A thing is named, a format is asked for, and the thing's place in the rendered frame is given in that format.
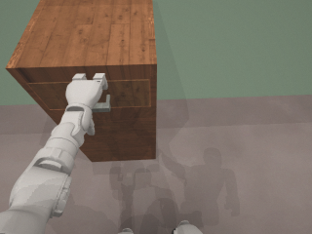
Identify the drawer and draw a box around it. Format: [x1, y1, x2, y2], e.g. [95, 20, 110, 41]
[28, 79, 150, 109]

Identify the robot left forearm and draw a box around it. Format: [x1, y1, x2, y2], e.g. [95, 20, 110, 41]
[9, 103, 93, 208]

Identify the handle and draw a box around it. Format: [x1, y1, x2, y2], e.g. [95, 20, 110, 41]
[92, 95, 111, 113]

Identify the cabinet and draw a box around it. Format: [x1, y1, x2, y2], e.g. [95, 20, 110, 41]
[5, 0, 157, 162]

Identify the right robot thigh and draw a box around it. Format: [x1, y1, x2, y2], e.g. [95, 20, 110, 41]
[174, 224, 203, 234]

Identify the left robot upper arm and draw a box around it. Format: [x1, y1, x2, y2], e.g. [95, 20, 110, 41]
[0, 166, 72, 234]

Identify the left robot hand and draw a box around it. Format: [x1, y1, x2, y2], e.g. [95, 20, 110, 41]
[65, 73, 108, 136]

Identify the robot right shin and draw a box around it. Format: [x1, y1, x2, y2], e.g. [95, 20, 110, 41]
[177, 220, 189, 228]

